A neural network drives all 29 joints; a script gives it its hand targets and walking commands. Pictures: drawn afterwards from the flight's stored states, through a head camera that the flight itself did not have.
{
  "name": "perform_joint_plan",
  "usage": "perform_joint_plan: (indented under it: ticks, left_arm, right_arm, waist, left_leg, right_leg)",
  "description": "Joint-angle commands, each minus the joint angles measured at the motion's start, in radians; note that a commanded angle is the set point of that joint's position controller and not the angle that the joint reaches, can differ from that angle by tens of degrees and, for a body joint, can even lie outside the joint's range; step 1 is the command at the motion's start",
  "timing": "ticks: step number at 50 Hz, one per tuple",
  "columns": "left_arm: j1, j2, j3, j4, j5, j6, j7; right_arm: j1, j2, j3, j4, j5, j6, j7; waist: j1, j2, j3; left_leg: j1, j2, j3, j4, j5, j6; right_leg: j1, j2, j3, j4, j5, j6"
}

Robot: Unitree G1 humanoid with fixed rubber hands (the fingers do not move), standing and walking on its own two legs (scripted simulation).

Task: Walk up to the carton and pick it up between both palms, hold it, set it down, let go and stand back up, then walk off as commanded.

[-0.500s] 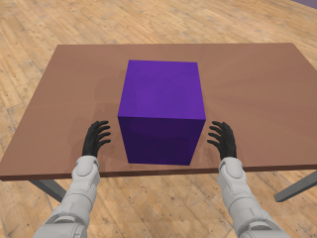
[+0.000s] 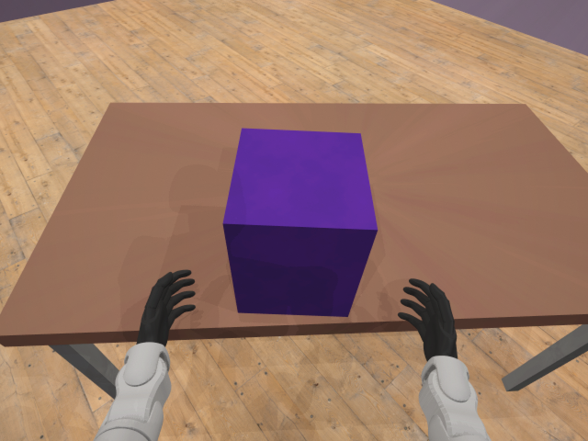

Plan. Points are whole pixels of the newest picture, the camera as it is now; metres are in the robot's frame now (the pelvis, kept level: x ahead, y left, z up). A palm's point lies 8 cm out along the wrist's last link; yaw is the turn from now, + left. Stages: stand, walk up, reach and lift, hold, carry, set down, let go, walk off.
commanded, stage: set down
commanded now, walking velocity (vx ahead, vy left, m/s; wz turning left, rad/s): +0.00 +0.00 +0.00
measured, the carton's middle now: (297, 226) +0.47 +0.04 -0.01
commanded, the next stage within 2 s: let go in 1.46 s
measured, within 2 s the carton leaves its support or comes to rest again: neither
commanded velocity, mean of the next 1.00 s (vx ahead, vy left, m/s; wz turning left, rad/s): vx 0.00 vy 0.00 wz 0.00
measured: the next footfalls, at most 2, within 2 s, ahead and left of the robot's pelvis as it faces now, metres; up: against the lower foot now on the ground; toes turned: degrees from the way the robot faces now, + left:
none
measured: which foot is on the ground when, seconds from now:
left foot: down 0.00-1.00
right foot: down 0.00-1.00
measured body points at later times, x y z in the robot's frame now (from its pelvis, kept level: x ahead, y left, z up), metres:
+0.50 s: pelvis +0.01 +0.00 +0.00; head +0.00 +0.02 +0.45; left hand +0.24 +0.22 -0.03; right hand +0.25 -0.18 -0.02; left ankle +0.04 +0.10 -0.74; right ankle +0.04 -0.10 -0.74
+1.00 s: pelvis +0.02 +0.00 +0.00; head +0.00 +0.02 +0.45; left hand +0.22 +0.22 -0.05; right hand +0.23 -0.18 -0.04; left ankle +0.04 +0.10 -0.74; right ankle +0.04 -0.10 -0.74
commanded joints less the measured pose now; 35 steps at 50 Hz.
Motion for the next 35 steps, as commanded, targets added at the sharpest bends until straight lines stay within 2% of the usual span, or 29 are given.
perform_joint_plan:
  ticks: [1,2,3,4,5,6,7,8,10,11,12,13,14,17,18,19,20,21,22,23,26,27,28,29,30,32,33,34,35]
  left_arm:
    - [-0.036,0.153,-0.086,-0.338,-0.045,-0.069,0.004]
    - [-0.026,0.136,-0.104,-0.369,-0.046,-0.063,0.005]
    - [-0.209,0.151,-0.143,-0.320,-0.073,-0.063,0.014]
    - [-0.082,0.157,-0.133,-0.326,-0.058,-0.061,0.025]
    - [-0.076,0.147,-0.150,-0.358,-0.059,-0.058,0.030]
    - [-0.206,0.166,-0.146,-0.318,-0.078,-0.068,0.036]
    - [-0.036,0.178,-0.146,-0.368,-0.059,-0.056,0.052]
    - [-0.160,0.172,-0.168,-0.328,-0.076,-0.057,0.052]
    - [-0.149,0.203,-0.127,-0.323,-0.081,-0.055,0.059]
    - [0.131,0.161,-0.116,-0.381,-0.041,-0.037,0.057]
    - [-0.004,0.184,-0.113,-0.354,-0.064,-0.030,0.045]
    - [-0.052,0.210,-0.099,-0.355,-0.059,-0.033,0.051]
    - [0.001,0.170,-0.118,-0.346,-0.043,-0.024,0.059]
    - [-0.038,0.195,-0.098,-0.310,-0.059,-0.010,0.056]
    - [0.131,0.160,-0.104,-0.363,-0.016,0.015,0.061]
    - [-0.061,0.196,-0.104,-0.423,-0.070,-0.002,0.061]
    - [0.099,0.131,-0.127,-0.380,-0.039,0.011,0.061]
    - [0.072,0.175,-0.098,-0.409,-0.042,0.014,0.051]
    - [0.085,0.161,-0.093,-0.331,-0.031,0.037,0.053]
    - [0.087,0.155,-0.092,-0.426,-0.040,0.035,0.057]
    - [0.122,0.153,-0.103,-0.425,-0.011,0.047,0.067]
    - [0.157,0.145,-0.101,-0.427,-0.003,0.060,0.068]
    - [0.148,0.135,-0.135,-0.544,-0.029,0.036,0.083]
    - [0.150,0.126,-0.138,-0.474,-0.004,0.046,0.092]
    - [0.153,0.124,-0.142,-0.495,-0.020,0.060,0.081]
    - [0.153,0.101,-0.153,-0.548,-0.013,0.056,0.092]
    - [0.143,0.104,-0.160,-0.442,-0.011,0.083,0.089]
    - [0.123,0.091,-0.152,-0.385,0.013,0.102,0.085]
    - [0.137,0.099,-0.153,-0.442,0.006,0.098,0.080]
  right_arm:
    - [-0.010,-0.101,0.133,-0.246,0.002,-0.047,0.042]
    - [0.002,-0.108,0.119,-0.263,0.017,-0.059,0.046]
    - [-0.167,-0.147,0.069,-0.247,-0.001,-0.040,0.053]
    - [-0.061,-0.120,0.082,-0.249,-0.003,-0.031,0.059]
    - [-0.053,-0.124,0.085,-0.256,-0.004,-0.033,0.059]
    - [-0.171,-0.140,0.064,-0.289,-0.025,-0.028,0.061]
    - [-0.004,-0.132,0.065,-0.247,-0.015,-0.015,0.065]
    - [-0.133,-0.138,0.055,-0.290,-0.017,-0.018,0.056]
    - [-0.085,-0.116,0.061,-0.307,-0.029,0.000,0.050]
    - [0.187,-0.101,0.077,-0.265,-0.037,-0.025,0.044]
    - [0.041,-0.116,0.110,-0.300,-0.020,-0.013,0.046]
    - [0.010,-0.097,0.089,-0.301,-0.024,-0.014,0.041]
    - [0.035,-0.121,0.087,-0.288,-0.011,-0.011,0.053]
    - [0.026,-0.119,0.076,-0.323,-0.041,0.008,0.042]
    - [0.189,-0.116,0.089,-0.248,-0.033,0.012,0.051]
    - [0.011,-0.139,0.071,-0.408,-0.021,0.005,0.044]
    - [0.144,-0.106,0.091,-0.320,-0.020,0.018,0.056]
    - [0.143,-0.101,0.103,-0.390,-0.031,0.017,0.037]
    - [0.160,-0.115,0.083,-0.300,-0.045,0.028,0.039]
    - [0.152,-0.112,0.073,-0.368,-0.038,0.026,0.044]
    - [0.204,-0.131,0.086,-0.367,-0.039,0.026,0.061]
    - [0.199,-0.139,0.075,-0.350,-0.053,0.024,0.070]
    - [0.189,-0.161,0.052,-0.448,-0.019,0.007,0.080]
    - [0.183,-0.152,0.059,-0.369,-0.035,0.016,0.096]
    - [0.200,-0.133,0.067,-0.405,-0.037,0.028,0.083]
    - [0.187,-0.161,0.055,-0.443,-0.034,0.024,0.099]
    - [0.184,-0.179,0.022,-0.355,-0.061,0.043,0.099]
    - [0.176,-0.159,0.044,-0.351,-0.070,0.055,0.104]
    - [0.211,-0.167,0.031,-0.335,-0.076,0.051,0.098]
  waist:
    - [-0.004,0.006,-0.196]
    - [-0.018,0.032,-0.208]
    - [-0.044,0.047,-0.209]
    - [-0.011,0.048,-0.141]
    - [-0.030,0.039,-0.141]
    - [-0.021,0.012,-0.166]
    - [-0.016,0.035,-0.137]
    - [-0.043,0.016,-0.154]
    - [-0.017,-0.012,-0.139]
    - [-0.010,-0.002,-0.079]
    - [-0.008,0.000,-0.127]
    - [0.002,-0.005,-0.132]
    - [-0.001,0.014,-0.111]
    - [0.000,0.002,-0.071]
    - [-0.007,0.013,-0.034]
    - [0.001,-0.001,-0.119]
    - [-0.010,0.008,-0.012]
    - [-0.003,-0.036,-0.036]
    - [-0.011,-0.019,0.030]
    - [0.002,-0.013,-0.015]
    - [0.006,0.026,0.013]
    - [0.022,0.042,0.031]
    - [0.012,0.038,-0.038]
    - [0.012,0.055,0.031]
    - [-0.006,0.008,0.038]
    - [0.003,0.056,0.037]
    - [-0.027,0.009,0.086]
    - [-0.010,0.017,0.124]
    - [-0.032,0.010,0.084]
  left_leg:
    - [0.199,0.026,-0.031,-0.099,0.070,-0.037]
    - [0.240,0.031,-0.033,-0.116,0.092,-0.049]
    - [0.192,0.044,-0.048,-0.120,-0.017,-0.064]
    - [0.221,0.040,-0.040,-0.137,-0.070,-0.052]
    - [0.202,0.040,-0.030,-0.134,-0.054,-0.053]
    - [0.180,0.043,-0.038,-0.135,-0.101,-0.053]
    - [0.203,0.049,-0.034,-0.146,-0.093,-0.052]
    - [0.184,0.047,-0.029,-0.145,-0.149,-0.052]
    - [0.139,0.032,-0.005,-0.147,-0.138,-0.034]
    - [0.238,0.036,-0.017,-0.152,-0.011,-0.047]
    - [0.223,0.017,0.013,-0.121,0.054,-0.048]
    - [0.209,0.009,0.016,-0.128,0.001,-0.042]
    - [0.211,0.031,-0.002,-0.140,-0.016,-0.044]
    - [0.193,0.019,0.016,-0.142,-0.040,-0.033]
    - [0.279,0.031,0.005,-0.155,0.006,-0.049]
    - [0.242,0.035,0.004,-0.150,-0.053,-0.051]
    - [0.226,0.035,-0.001,-0.164,-0.016,-0.048]
    - [0.272,0.017,0.027,-0.146,-0.020,-0.039]
    - [0.281,0.020,0.019,-0.159,-0.058,-0.041]
    - [0.262,0.033,0.005,-0.162,-0.022,-0.043]
    - [0.316,0.032,0.005,-0.152,0.040,-0.055]
    - [0.339,0.044,-0.009,-0.162,0.053,-0.062]
    - [0.311,0.047,-0.013,-0.158,0.079,-0.067]
    - [0.333,0.047,-0.022,-0.163,0.012,-0.068]
    - [0.346,0.046,-0.014,-0.173,-0.037,-0.052]
    - [0.313,0.052,-0.020,-0.181,-0.009,-0.062]
    - [0.290,0.054,-0.024,-0.178,-0.065,-0.062]
    - [0.290,0.046,-0.009,-0.193,-0.080,-0.062]
    - [0.298,0.046,-0.007,-0.184,-0.061,-0.061]
  right_leg:
    - [0.326,-0.023,0.058,-0.071,-0.004,-0.003]
    - [0.316,-0.013,0.043,-0.083,0.007,-0.010]
    - [0.249,-0.003,0.043,-0.075,-0.093,-0.027]
    - [0.246,-0.018,0.049,-0.102,-0.132,-0.030]
    - [0.278,-0.012,0.045,-0.087,-0.106,-0.022]
    - [0.229,-0.009,0.040,-0.081,-0.164,-0.024]
    - [0.285,-0.018,0.055,-0.094,-0.131,-0.023]
    - [0.260,-0.018,0.058,-0.084,-0.178,-0.021]
    - [0.288,-0.039,0.074,-0.091,-0.188,-0.008]
    - [0.350,-0.037,0.078,-0.104,-0.035,-0.013]
    - [0.317,-0.035,0.082,-0.099,-0.038,-0.010]
    - [0.294,-0.040,0.085,-0.107,-0.098,-0.002]
    - [0.300,-0.028,0.069,-0.094,-0.102,-0.002]
    - [0.291,-0.048,0.086,-0.110,-0.139,0.000]
    - [0.327,-0.032,0.082,-0.127,-0.096,-0.010]
    - [0.291,-0.031,0.085,-0.111,-0.141,-0.009]
    - [0.318,-0.036,0.072,-0.115,-0.110,-0.015]
    - [0.316,-0.051,0.100,-0.139,-0.115,-0.002]
    - [0.281,-0.053,0.094,-0.150,-0.165,0.002]
    - [0.318,-0.038,0.081,-0.131,-0.112,-0.004]
    - [0.277,-0.023,0.070,-0.132,-0.091,-0.014]
    - [0.260,-0.017,0.069,-0.130,-0.071,-0.024]
    - [0.304,-0.013,0.052,-0.117,-0.038,-0.024]
    - [0.260,-0.013,0.062,-0.125,-0.096,-0.029]
    - [0.258,-0.018,0.059,-0.144,-0.124,-0.025]
    - [0.286,-0.011,0.051,-0.116,-0.069,-0.030]
    - [0.247,-0.008,0.049,-0.119,-0.136,-0.029]
    - [0.252,-0.022,0.067,-0.139,-0.165,-0.025]
    - [0.271,-0.022,0.064,-0.139,-0.126,-0.024]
